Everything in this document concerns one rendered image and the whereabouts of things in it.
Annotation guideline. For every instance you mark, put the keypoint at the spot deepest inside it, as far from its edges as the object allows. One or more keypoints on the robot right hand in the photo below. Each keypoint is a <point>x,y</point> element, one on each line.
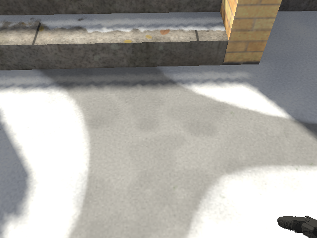
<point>305,225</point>

